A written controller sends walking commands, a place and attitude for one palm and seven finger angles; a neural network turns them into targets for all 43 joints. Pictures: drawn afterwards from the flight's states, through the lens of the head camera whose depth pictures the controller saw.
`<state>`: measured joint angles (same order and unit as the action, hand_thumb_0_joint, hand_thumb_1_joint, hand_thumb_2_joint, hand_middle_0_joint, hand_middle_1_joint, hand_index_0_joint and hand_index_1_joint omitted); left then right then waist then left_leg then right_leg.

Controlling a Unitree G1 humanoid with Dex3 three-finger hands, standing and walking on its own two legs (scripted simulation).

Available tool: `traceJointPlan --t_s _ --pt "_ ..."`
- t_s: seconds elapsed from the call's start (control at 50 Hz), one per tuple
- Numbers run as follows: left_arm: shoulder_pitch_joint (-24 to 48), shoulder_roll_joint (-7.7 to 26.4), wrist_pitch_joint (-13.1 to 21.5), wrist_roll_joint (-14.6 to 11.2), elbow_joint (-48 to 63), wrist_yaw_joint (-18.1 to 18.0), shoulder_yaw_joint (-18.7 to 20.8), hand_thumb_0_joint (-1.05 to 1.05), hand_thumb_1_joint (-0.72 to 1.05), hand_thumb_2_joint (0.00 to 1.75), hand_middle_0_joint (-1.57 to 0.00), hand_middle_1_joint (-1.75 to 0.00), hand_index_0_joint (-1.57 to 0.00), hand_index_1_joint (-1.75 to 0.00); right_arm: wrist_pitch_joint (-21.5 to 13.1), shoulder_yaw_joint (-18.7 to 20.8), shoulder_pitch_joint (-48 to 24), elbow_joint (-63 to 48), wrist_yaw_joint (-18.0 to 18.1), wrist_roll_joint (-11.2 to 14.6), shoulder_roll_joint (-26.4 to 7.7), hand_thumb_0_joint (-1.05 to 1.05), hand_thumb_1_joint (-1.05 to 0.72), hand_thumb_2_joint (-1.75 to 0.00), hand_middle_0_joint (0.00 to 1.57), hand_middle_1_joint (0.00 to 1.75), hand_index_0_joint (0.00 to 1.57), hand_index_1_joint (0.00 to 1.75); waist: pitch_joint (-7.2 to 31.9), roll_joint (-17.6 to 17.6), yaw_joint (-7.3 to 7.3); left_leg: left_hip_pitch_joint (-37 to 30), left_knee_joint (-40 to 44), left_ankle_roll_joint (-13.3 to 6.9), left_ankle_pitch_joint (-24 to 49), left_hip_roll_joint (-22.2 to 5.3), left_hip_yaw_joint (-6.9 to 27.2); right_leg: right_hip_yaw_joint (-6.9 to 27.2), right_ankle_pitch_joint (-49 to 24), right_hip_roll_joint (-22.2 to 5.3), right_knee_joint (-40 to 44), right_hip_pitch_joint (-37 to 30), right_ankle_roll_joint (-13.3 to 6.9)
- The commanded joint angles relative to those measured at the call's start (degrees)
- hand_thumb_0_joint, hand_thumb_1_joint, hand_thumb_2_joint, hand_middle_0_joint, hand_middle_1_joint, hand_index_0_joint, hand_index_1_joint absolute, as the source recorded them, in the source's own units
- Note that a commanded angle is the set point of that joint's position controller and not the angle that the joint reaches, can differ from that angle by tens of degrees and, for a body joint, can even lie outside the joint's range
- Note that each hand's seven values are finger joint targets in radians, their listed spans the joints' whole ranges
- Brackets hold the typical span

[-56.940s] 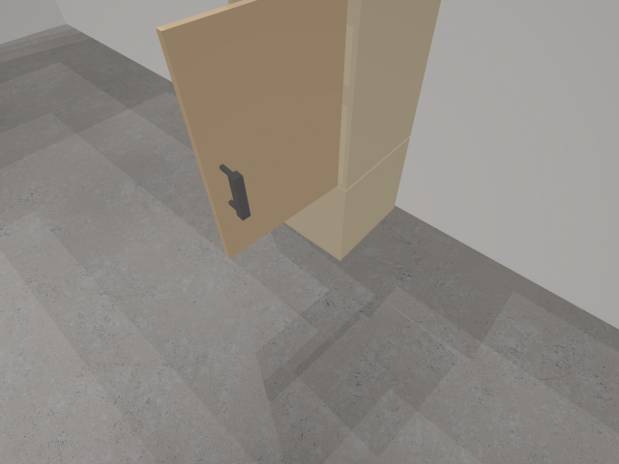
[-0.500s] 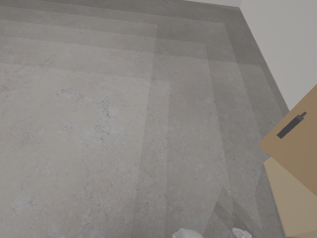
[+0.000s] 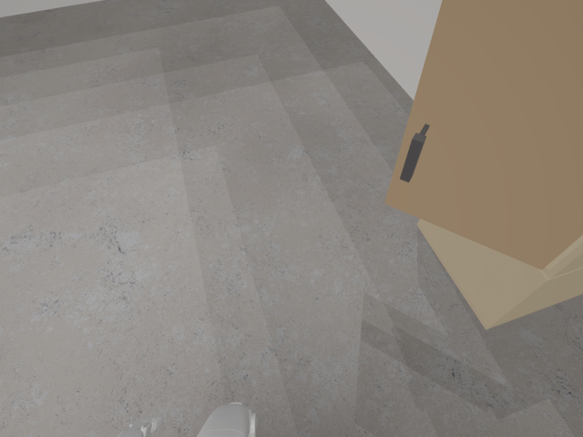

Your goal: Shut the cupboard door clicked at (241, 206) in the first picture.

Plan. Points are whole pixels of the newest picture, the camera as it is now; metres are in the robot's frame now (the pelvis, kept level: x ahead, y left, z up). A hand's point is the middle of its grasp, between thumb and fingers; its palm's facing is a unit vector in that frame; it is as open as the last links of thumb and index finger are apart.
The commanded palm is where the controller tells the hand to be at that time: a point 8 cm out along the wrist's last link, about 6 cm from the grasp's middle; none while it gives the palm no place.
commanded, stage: turn to face it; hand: left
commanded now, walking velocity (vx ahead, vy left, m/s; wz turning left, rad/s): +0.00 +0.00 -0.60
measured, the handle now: (415, 153) +0.70 -0.25 -0.10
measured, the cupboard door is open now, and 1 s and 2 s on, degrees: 40 40 40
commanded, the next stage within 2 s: take the last steps up to it in 0.82 s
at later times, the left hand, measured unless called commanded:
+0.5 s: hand (159, 428) +0.15 +0.23 -0.16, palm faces -0.26 -0.93 -0.24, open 7.4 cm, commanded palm none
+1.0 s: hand (216, 425) +0.16 +0.14 -0.17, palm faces -0.42 -0.89 -0.19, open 7.4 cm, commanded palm none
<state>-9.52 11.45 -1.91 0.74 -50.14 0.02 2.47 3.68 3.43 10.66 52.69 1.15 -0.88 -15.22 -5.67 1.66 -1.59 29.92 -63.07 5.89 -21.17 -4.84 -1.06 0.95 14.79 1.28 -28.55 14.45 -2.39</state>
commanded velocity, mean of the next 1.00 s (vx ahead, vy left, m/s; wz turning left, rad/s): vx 0.03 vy -0.01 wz -0.40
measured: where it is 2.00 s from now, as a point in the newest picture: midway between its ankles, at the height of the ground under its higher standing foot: outside the picture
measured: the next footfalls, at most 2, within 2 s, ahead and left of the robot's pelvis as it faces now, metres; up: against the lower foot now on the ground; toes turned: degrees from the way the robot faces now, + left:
left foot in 0.22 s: +0.07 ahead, +0.15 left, +0.00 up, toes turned -6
right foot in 0.62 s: -0.01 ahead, -0.11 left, +0.00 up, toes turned -26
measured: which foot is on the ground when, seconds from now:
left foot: up 0.00-0.20, down 0.22-0.62, up 0.64-1.00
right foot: down 0.00-0.22, up 0.24-0.60, down 0.62-1.00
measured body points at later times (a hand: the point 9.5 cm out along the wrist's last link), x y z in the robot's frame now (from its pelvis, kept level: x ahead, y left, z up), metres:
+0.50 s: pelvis +0.01 +0.03 +0.00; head +0.06 +0.04 +0.45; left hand +0.16 +0.27 -0.14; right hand +0.00 -0.23 -0.13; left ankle +0.04 +0.15 -0.74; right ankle -0.06 -0.09 -0.68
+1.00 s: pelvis +0.01 +0.01 +0.00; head +0.04 +0.00 +0.45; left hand +0.18 +0.18 -0.15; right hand -0.05 -0.24 -0.14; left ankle +0.06 +0.12 -0.72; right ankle -0.05 -0.09 -0.74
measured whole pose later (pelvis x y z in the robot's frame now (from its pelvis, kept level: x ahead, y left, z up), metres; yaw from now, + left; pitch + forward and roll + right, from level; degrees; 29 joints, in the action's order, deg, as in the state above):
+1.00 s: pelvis +0.01 +0.01 +0.00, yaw -28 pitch +1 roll +0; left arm -11.9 10.3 -1.5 1.2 -54.4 -0.4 2.6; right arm 2.5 2.4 11.8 55.2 1.3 -0.8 -11.6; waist -2.4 -0.7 -0.2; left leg 19.3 -40.0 3.9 -20.6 -2.3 -2.3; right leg 1.0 15.6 1.5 -28.4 13.4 -1.2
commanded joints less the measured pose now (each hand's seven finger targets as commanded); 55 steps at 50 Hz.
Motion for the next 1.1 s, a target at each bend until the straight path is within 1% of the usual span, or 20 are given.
traceJointPlan --t_s 0.0,0.1,0.16,0.18,0.2,0.22,0.28,0.34,0.52,0.56,0.58,0.6,0.62,0.74,0.9,0.96,0.98,1.02,1.04,1.08 --pt "-2.51 12.99 1.12 0.46 3.76 -0.55 3.81 0.00 0.90 0.90 -0.20 -0.30 -0.20 -0.30 -1.59 0.75 -2.06 -5.28 -0.06 -0.08 -3.80 0.00 -0.90 -0.90 0.20 0.30 0.20 0.30 7.68 -8.55 2.55 1.74 5.07 0.14 -0.06 0.74 0.65 14.98 -23.44 -13.63 8.07 -6.82 -8.31" --pt "-1.32 13.92 0.57 0.86 4.04 -0.60 4.58 0.00 0.90 0.90 -0.20 -0.30 -0.20 -0.30 -2.44 0.60 -2.10 -6.39 0.29 0.55 -3.03 0.00 -0.90 -0.90 0.20 0.30 0.20 0.30 8.20 -10.69 2.37 -6.07 19.95 -0.95 -2.89 2.76 0.46 20.40 -23.10 -13.71 5.50 -3.80 -8.85" --pt "1.63 12.87 -0.03 0.21 4.35 -0.47 4.44 0.00 0.90 0.90 -0.20 -0.30 -0.20 -0.30 -3.29 0.63 3.98 -4.46 0.69 0.78 -3.80 0.00 -0.90 -0.90 0.20 0.30 0.20 0.30 8.94 -9.31 -0.88 -20.11 37.07 -1.71 8.43 3.41 -0.33 19.33 -17.55 -9.43 0.89 4.19 -3.83" --pt "0.54 10.12 -0.33 -0.33 4.93 -0.26 3.82 0.00 0.90 0.90 -0.20 -0.30 -0.20 -0.30 -3.97 1.01 4.91 -4.13 0.96 0.41 -6.97 0.00 -0.90 -0.90 0.20 0.30 0.20 0.30 10.02 -1.15 -0.70 -26.77 43.93 -3.72 9.09 -3.43 5.86 15.42 -8.47 -3.85 -4.20 10.57 -0.88" --pt "-1.50 6.96 -0.43 -0.77 5.65 0.34 3.27 0.00 0.90 0.90 -0.20 -0.30 -0.20 -0.30 -4.23 1.96 5.42 -4.84 1.03 -0.43 -12.53 0.00 -0.90 -0.90 0.20 0.30 0.20 0.30 11.02 15.26 -0.52 -30.81 47.25 -9.42 15.03 -17.89 20.10 6.32 13.95 3.58 -16.90 18.67 2.55" --pt "0.78 8.82 -0.61 0.01 5.98 0.46 3.38 0.00 0.90 0.90 -0.20 -0.30 -0.20 -0.30 -3.74 1.97 6.02 -5.30 1.22 -0.77 -13.31 0.00 -0.90 -0.90 0.20 0.30 0.20 0.30 9.13 13.13 -1.50 -24.69 47.83 -14.33 18.01 -23.48 22.17 3.24 21.53 1.51 -29.62 17.54 3.42" --pt "-1.33 9.69 -1.15 0.68 3.92 1.57 4.63 0.00 0.90 0.90 -0.20 -0.30 -0.20 -0.30 -4.15 0.48 -0.94 -7.30 1.55 -1.02 -8.73 0.00 -0.90 -0.90 0.20 0.30 0.20 0.30 6.09 9.09 2.27 -19.69 46.33 -13.46 24.46 -16.85 10.29 2.51 13.83 -1.58 -40.69 17.49 5.34" --pt "-1.14 8.10 -1.65 0.44 3.72 2.29 3.97 0.00 0.90 0.90 -0.20 -0.30 -0.20 -0.30 -4.10 0.28 -0.37 -6.71 1.63 -0.80 -7.60 0.00 -0.90 -0.90 0.20 0.30 0.20 0.30 6.80 8.45 2.01 -23.89 43.81 -12.39 29.26 -13.05 1.72 -0.51 10.38 -2.36 -38.59 18.11 6.18" --pt "0.88 5.95 -0.80 0.25 3.81 2.05 2.65 0.00 0.90 0.90 -0.20 -0.30 -0.20 -0.30 -3.42 2.04 3.57 -2.96 0.46 -0.77 -10.23 0.00 -0.90 -0.90 0.20 0.30 0.20 0.30 8.40 11.77 0.08 -24.01 37.23 -11.96 32.08 -15.27 -3.39 -6.79 7.60 -1.48 -10.69 4.89 4.02" --pt "-4.84 8.37 -0.17 0.40 1.98 1.74 3.21 0.00 0.90 0.90 -0.20 -0.30 -0.20 -0.30 -3.24 2.10 1.68 -3.10 0.13 -0.23 -9.79 0.00 -0.90 -0.90 0.20 0.30 0.20 0.30 9.65 6.66 3.45 -16.86 30.03 -7.78 23.49 -12.44 -6.39 -5.41 -5.16 -2.30 2.88 -7.04 2.59" --pt "-8.40 13.51 0.67 1.00 0.68 1.09 4.04 0.00 0.90 0.90 -0.20 -0.30 -0.20 -0.30 -3.05 1.58 1.12 -4.03 -0.10 0.41 -6.41 0.00 -0.90 -0.90 0.20 0.30 0.20 0.30 11.12 -6.82 5.20 -8.16 19.48 -4.02 8.26 -6.67 -10.31 6.64 -15.67 -12.50 8.93 -14.44 -0.38" --pt "-10.21 18.24 1.00 0.92 -0.29 0.24 4.81 0.00 0.90 0.90 -0.20 -0.30 -0.20 -0.30 -2.79 0.35 -2.31 -6.68 -0.23 0.29 -2.66 0.00 -0.90 -0.90 0.20 0.30 0.20 0.30 8.88 -19.88 6.61 3.73 6.49 -2.07 -16.66 0.81 -8.55 21.28 -34.22 -23.25 9.27 -14.85 -6.57" --pt "-10.70 17.87 0.91 0.39 -0.46 -0.38 4.36 0.00 0.90 0.90 -0.20 -0.30 -0.20 -0.30 -1.84 0.19 -2.10 -6.30 0.36 0.45 -4.31 0.00 -0.90 -0.90 0.20 0.30 0.20 0.30 9.49 -15.78 6.51 3.58 -0.88 -2.73 -15.35 -0.19 -0.82 20.20 -31.99 -24.81 9.57 -11.28 -10.39" --pt "-0.26 10.59 1.46 0.42 1.92 -1.19 2.72 0.00 0.90 0.90 -0.20 -0.30 -0.20 -0.30 -1.42 0.43 2.54 -1.31 -0.34 -0.08 -3.17 0.00 -0.90 -0.90 0.20 0.30 0.20 0.30 8.52 -10.32 0.76 0.29 -0.88 -1.46 0.25 -0.05 0.35 7.66 -24.35 -14.06 8.92 -6.03 -6.82" --pt "-3.58 11.12 1.40 0.98 -0.28 -1.33 3.48 0.00 0.90 0.90 -0.20 -0.30 -0.20 -0.30 -2.25 -0.11 0.02 -1.69 0.19 0.21 -1.14 0.00 -0.90 -0.90 0.20 0.30 0.20 0.30 7.78 -9.73 2.80 -4.51 18.62 -1.95 -3.42 1.87 -0.69 13.85 -24.25 -15.76 7.74 -7.76 -9.72" --pt "-1.75 10.34 1.20 0.42 -0.77 -0.92 3.40 0.00 0.90 0.90 -0.20 -0.30 -0.20 -0.30 -3.46 -0.51 6.55 0.34 0.38 -0.14 -0.44 0.00 -0.90 -0.90 0.20 0.30 0.20 0.30 8.32 -9.64 -0.15 -17.83 34.17 -2.63 5.67 3.09 -2.82 13.07 -7.30 -12.15 6.51 -0.86 -6.14" --pt "-1.54 8.47 1.05 0.07 -0.72 -0.60 2.91 0.00 0.90 0.90 -0.20 -0.30 -0.20 -0.30 -4.30 -0.49 9.14 1.46 0.42 -0.30 -2.01 0.00 -0.90 -0.90 0.20 0.30 0.20 0.30 8.16 -5.25 -1.02 -25.60 41.25 -3.26 6.97 1.69 -1.19 10.83 2.94 -8.79 3.56 5.53 -3.78" --pt "-0.96 4.00 0.79 0.13 1.42 0.35 1.99 0.00 0.90 0.90 -0.20 -0.30 -0.20 -0.30 -4.55 1.47 14.56 1.98 0.89 -1.70 -11.32 0.00 -0.90 -0.90 0.20 0.30 0.20 0.30 4.79 17.05 -3.59 -28.51 53.33 -12.35 -11.52 -20.25 27.55 -2.24 20.41 2.63 -20.12 21.99 1.55" --pt "2.19 6.26 0.86 0.82 2.54 0.76 2.28 0.00 0.90 0.90 -0.20 -0.30 -0.20 -0.30 -4.29 1.51 14.40 1.44 0.85 -1.52 -11.84 0.00 -0.90 -0.90 0.20 0.30 0.20 0.30 1.38 11.18 -3.83 -23.23 55.22 -15.41 -15.67 -22.73 29.19 1.77 18.11 -0.77 -27.67 22.52 0.94" --pt "0.77 6.38 0.68 1.52 0.28 1.65 3.21 0.00 0.90 0.90 -0.20 -0.30 -0.20 -0.30 -5.15 0.31 9.73 0.70 1.18 -1.53 -7.38 0.00 -0.90 -0.90 0.20 0.30 0.20 0.30 -1.45 8.86 -0.82 -19.31 55.77 -12.33 -10.48 -16.52 20.80 2.46 9.76 -2.45 -35.08 22.82 1.78"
